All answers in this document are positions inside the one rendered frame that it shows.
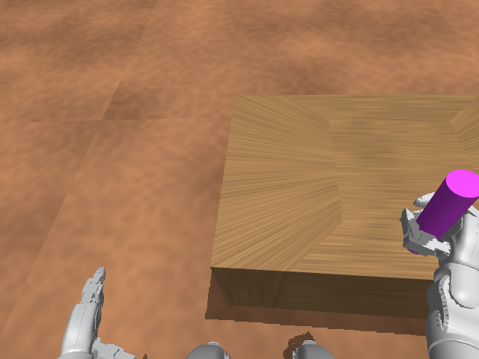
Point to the right robot hand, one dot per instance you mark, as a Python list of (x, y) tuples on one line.
[(460, 244)]

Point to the right robot arm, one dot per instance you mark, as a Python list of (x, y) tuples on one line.
[(452, 326)]

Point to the can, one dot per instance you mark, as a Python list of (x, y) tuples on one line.
[(458, 191)]

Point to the left robot hand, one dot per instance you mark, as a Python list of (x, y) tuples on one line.
[(81, 332)]

